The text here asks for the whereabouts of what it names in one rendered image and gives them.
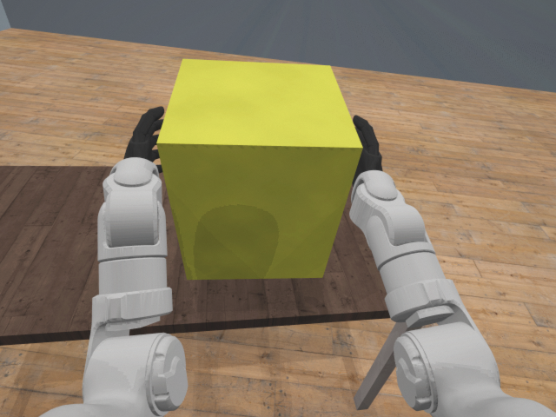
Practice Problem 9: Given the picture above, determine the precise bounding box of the left robot forearm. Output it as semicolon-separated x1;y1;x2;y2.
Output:
83;157;173;400

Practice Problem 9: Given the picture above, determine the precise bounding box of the robot right hand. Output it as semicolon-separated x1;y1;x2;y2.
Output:
352;115;383;187

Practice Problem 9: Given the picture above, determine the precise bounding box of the right robot upper arm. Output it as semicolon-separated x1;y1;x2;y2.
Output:
394;321;556;417

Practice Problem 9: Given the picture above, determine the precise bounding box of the right robot forearm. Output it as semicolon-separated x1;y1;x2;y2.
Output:
349;170;500;384

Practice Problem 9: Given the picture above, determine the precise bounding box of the carton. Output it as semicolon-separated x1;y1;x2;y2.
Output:
156;59;363;280

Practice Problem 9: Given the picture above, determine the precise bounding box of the table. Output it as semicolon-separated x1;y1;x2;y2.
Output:
0;166;422;410

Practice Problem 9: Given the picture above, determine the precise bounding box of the robot left hand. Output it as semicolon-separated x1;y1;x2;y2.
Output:
123;106;164;173

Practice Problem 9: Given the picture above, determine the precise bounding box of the left robot upper arm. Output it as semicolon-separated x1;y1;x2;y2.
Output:
39;333;188;417

